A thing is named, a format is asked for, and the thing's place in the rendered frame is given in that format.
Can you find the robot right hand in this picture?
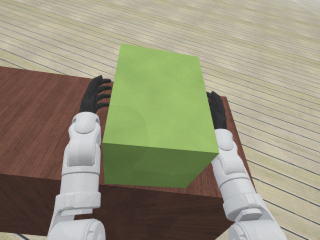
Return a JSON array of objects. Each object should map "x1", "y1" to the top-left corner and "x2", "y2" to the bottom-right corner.
[{"x1": 206, "y1": 91, "x2": 228, "y2": 130}]

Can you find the left robot upper arm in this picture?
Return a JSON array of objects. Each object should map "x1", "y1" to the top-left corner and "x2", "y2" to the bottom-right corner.
[{"x1": 47, "y1": 218, "x2": 106, "y2": 240}]

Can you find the pedestal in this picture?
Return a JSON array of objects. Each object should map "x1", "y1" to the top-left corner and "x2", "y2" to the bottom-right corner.
[{"x1": 0, "y1": 66, "x2": 257, "y2": 240}]

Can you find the robot left forearm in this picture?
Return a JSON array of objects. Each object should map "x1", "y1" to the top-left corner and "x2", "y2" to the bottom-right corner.
[{"x1": 46, "y1": 112, "x2": 101, "y2": 240}]

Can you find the robot right forearm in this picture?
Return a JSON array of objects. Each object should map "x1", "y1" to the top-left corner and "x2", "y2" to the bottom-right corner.
[{"x1": 211, "y1": 128, "x2": 288, "y2": 240}]

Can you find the robot left hand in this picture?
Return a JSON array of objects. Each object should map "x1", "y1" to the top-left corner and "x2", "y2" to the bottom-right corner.
[{"x1": 79, "y1": 75, "x2": 112, "y2": 114}]

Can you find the carton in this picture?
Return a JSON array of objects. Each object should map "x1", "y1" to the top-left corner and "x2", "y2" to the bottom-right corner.
[{"x1": 102, "y1": 43, "x2": 220, "y2": 188}]

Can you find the right robot upper arm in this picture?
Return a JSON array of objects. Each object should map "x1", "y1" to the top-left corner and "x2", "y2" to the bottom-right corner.
[{"x1": 228, "y1": 219, "x2": 287, "y2": 240}]

